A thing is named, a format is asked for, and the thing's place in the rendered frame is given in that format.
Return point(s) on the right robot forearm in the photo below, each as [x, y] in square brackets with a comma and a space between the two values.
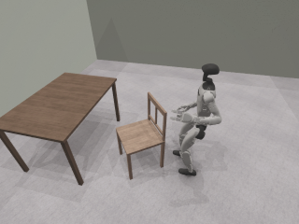
[192, 104]

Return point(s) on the chair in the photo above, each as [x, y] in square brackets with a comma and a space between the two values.
[141, 135]

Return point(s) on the left robot hand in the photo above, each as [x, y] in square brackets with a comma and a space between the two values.
[182, 116]

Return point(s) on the right robot hand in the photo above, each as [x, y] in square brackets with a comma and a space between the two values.
[185, 107]

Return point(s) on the right robot foot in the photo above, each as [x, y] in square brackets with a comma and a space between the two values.
[176, 152]

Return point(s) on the left robot forearm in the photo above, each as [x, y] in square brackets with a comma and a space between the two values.
[206, 120]

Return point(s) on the robot left upper arm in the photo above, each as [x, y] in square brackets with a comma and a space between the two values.
[211, 104]

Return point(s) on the table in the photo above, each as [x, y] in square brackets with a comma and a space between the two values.
[54, 112]

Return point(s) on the humanoid robot torso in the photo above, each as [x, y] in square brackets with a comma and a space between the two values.
[202, 109]

